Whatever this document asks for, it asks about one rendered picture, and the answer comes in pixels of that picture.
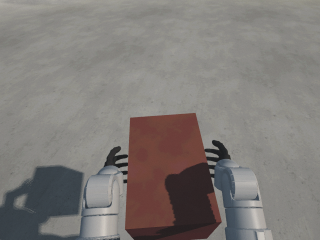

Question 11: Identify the carton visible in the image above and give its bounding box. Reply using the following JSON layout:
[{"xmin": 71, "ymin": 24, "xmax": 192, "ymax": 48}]
[{"xmin": 125, "ymin": 113, "xmax": 222, "ymax": 240}]

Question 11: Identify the right robot hand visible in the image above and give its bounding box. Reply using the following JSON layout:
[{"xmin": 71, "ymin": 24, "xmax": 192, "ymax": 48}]
[{"xmin": 204, "ymin": 140, "xmax": 231, "ymax": 178}]

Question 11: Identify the left robot forearm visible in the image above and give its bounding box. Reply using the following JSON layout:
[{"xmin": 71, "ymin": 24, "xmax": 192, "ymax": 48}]
[{"xmin": 75, "ymin": 165, "xmax": 124, "ymax": 240}]

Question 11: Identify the left robot hand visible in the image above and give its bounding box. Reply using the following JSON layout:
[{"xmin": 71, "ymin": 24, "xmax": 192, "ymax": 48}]
[{"xmin": 104, "ymin": 146, "xmax": 128, "ymax": 184}]

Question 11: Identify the right robot forearm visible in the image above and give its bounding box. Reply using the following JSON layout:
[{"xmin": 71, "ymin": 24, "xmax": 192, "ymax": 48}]
[{"xmin": 214, "ymin": 159, "xmax": 273, "ymax": 240}]

